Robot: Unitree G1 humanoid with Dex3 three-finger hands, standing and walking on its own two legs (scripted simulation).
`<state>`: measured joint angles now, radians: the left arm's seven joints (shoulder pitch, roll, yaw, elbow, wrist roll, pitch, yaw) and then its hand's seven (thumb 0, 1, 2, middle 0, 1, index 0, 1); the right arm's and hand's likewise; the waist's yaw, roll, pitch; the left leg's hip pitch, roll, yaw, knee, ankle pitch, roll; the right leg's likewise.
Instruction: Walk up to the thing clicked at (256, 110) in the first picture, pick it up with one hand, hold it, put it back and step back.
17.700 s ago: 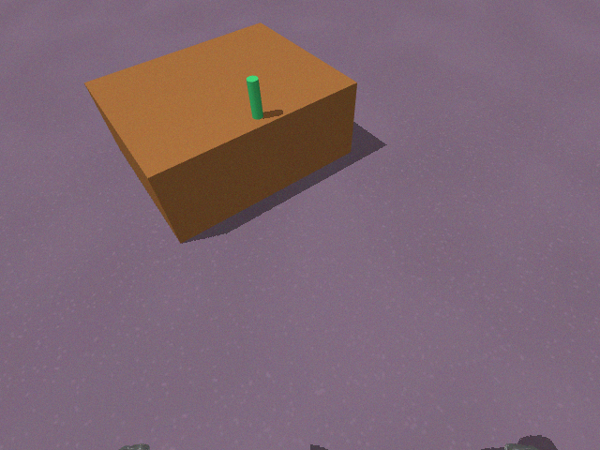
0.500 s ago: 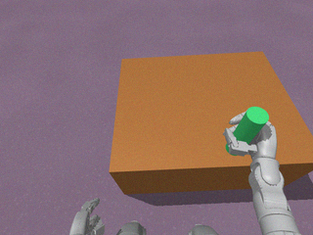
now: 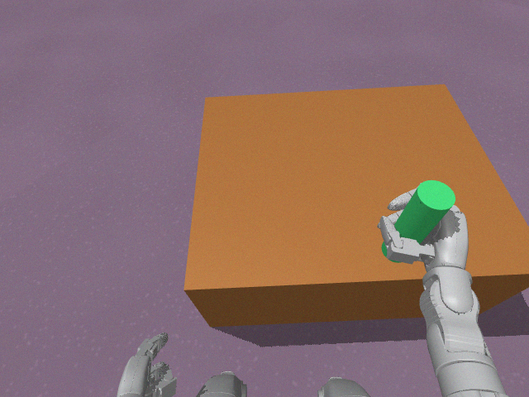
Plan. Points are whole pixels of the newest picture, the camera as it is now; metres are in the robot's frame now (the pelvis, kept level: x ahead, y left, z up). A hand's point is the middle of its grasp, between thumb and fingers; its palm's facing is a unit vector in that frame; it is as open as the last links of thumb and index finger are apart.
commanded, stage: hold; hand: right
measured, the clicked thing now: (412, 226) +0.33 -0.18 +0.06
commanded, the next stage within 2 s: crouch in 0.56 s
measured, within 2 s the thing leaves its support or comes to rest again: neither
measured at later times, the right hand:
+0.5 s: hand (402, 232) +0.32 -0.17 +0.05, palm faces +0.18 +0.98 +0.01, open 5.8 cm
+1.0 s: hand (394, 239) +0.33 -0.18 +0.01, palm faces +0.19 +0.98 +0.02, open 5.8 cm
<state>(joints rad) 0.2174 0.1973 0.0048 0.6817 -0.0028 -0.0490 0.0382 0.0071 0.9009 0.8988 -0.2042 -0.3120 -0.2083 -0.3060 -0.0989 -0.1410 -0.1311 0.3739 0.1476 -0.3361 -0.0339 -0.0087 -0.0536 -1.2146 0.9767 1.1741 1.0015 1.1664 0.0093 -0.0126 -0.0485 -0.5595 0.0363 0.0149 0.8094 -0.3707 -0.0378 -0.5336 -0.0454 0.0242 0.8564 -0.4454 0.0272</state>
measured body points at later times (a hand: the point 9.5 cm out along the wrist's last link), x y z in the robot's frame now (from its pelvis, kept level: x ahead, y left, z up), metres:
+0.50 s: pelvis -0.01 +0.00 +0.00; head +0.03 +0.00 +0.45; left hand +0.13 +0.24 -0.11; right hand +0.30 -0.22 +0.06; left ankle +0.02 +0.15 -0.70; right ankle -0.01 -0.13 -0.70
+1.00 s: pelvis -0.02 +0.00 -0.02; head +0.05 -0.01 +0.43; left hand +0.13 +0.25 -0.13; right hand +0.32 -0.23 +0.01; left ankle +0.02 +0.15 -0.70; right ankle -0.01 -0.13 -0.70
